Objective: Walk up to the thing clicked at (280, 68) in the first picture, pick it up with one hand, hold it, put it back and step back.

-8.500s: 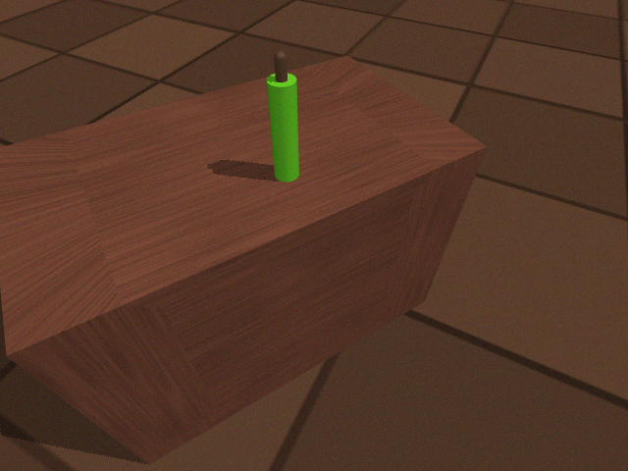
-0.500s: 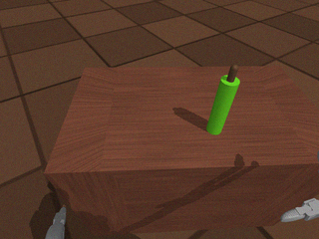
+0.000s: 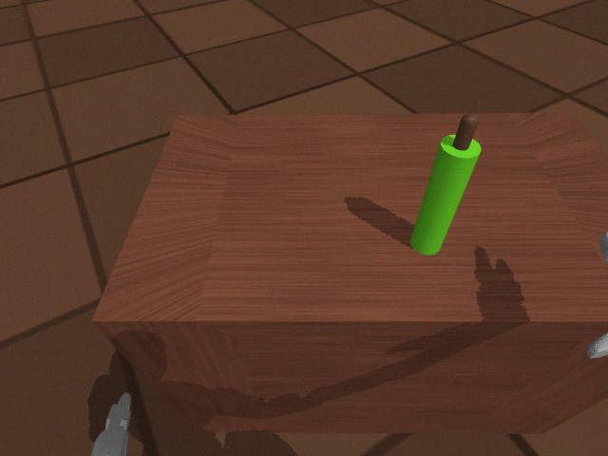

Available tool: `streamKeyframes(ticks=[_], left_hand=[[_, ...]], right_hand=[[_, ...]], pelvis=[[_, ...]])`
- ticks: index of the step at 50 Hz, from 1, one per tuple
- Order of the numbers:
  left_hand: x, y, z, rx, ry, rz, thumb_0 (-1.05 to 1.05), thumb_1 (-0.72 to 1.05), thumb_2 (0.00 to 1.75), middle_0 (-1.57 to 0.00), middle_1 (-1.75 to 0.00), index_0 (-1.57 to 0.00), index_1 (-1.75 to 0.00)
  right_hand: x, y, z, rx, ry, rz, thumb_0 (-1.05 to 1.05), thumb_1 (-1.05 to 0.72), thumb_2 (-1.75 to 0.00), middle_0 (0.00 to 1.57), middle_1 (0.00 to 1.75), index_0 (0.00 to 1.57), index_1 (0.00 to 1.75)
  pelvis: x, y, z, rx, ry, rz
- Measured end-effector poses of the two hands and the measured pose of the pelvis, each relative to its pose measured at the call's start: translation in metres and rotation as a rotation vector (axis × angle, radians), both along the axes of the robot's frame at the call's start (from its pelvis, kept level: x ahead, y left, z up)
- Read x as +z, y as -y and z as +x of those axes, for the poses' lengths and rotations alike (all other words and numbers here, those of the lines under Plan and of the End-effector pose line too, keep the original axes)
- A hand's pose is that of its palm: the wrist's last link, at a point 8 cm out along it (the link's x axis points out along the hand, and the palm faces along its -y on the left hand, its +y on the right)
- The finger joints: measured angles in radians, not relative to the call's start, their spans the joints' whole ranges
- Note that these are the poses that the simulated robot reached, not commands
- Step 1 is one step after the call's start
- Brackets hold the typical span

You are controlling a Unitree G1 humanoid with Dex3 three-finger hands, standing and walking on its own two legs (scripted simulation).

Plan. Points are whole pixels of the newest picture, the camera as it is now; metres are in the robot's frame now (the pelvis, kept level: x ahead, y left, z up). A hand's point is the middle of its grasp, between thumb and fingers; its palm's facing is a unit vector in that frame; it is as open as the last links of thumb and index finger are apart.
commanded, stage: go down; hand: right
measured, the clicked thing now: (444, 189) +0.51 -0.20 +0.06
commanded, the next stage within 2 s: none
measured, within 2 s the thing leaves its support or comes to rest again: neither
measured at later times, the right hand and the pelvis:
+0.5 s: hand out of the picture +0.35 -0.35 +0.11, palm faces +0.14 +0.99 +0.01, open 17.6 cm; pelvis -0.01 +0.00 -0.01, yaw +0 degrees
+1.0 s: hand out of the picture +0.39 -0.37 +0.11, palm faces +0.15 +0.99 +0.01, open 17.7 cm; pelvis +0.00 -0.01 -0.02, yaw +1 degrees
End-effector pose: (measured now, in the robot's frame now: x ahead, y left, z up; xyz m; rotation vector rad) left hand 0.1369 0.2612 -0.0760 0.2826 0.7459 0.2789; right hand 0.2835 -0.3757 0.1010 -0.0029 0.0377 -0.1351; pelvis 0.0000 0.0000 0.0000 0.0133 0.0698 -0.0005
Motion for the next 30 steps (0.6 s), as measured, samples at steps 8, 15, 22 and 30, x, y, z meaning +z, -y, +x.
streamKeyframes(ticks=[8, 15, 22, 30], left_hand=[[0.003, 0.007, 0.006, -0.021, 0.027, -0.001, -0.01, -0.53, 0.04, -0.06, -0.06, -0.07, -0.05], [0.004, 0.01, 0.006, -0.039, 0.043, 0.012, -0.01, -0.53, 0.04, -0.06, -0.06, -0.07, -0.05], [0.004, 0.005, -0.006, -0.034, 0.041, 0.034, -0.01, -0.53, 0.05, -0.06, -0.06, -0.07, -0.05], [0.001, 0.002, -0.018, -0.025, 0.015, 0.053, -0.01, -0.53, 0.05, -0.06, -0.06, -0.06, -0.05]], right_hand=[[0.0, 0.006, -0.002, -0.012, 0.009, 0.009, -0.01, 0.5, -0.04, 0.05, 0.05, 0.05, 0.05], [0.009, 0.017, 0.012, -0.019, 0.014, 0.01, -0.01, 0.51, -0.05, 0.05, 0.05, 0.05, 0.05], [0.012, 0.023, 0.033, -0.006, 0.002, 0.015, -0.01, 0.55, -0.04, 0.04, 0.05, 0.05, 0.05], [0.008, 0.03, 0.051, -0.01, -0.005, 0.021, -0.01, 0.59, -0.04, 0.04, 0.06, 0.05, 0.05]], pelvis=[[-0.001, 0.0, -0.001, -0.007, -0.003, 0.006], [-0.004, -0.001, -0.005, -0.016, -0.021, 0.008], [-0.008, 0.0, -0.01, -0.009, -0.052, 0.012], [-0.012, 0.003, -0.012, 0.001, -0.084, 0.019]])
